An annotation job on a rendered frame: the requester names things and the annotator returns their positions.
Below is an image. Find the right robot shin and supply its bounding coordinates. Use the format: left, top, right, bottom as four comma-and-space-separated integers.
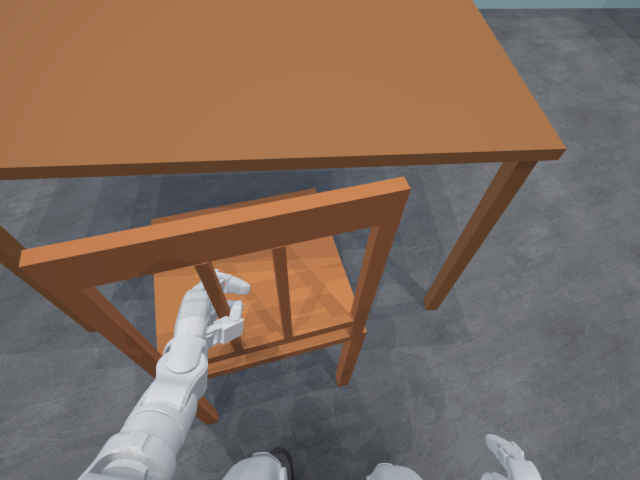
373, 463, 392, 472

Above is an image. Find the robot left thigh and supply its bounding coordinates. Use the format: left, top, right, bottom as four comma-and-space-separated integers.
222, 456, 287, 480

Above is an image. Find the table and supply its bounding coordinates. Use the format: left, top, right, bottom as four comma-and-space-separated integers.
0, 0, 566, 332

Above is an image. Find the left robot hand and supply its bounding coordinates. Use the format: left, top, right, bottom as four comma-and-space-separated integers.
174, 269, 250, 349

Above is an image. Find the robot left forearm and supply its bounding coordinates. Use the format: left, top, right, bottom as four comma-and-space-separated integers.
77, 335, 208, 480

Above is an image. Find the chair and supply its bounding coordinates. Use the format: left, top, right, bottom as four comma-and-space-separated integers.
19, 177, 411, 425

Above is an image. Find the right robot hand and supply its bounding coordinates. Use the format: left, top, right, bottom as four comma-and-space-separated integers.
481, 434, 542, 480

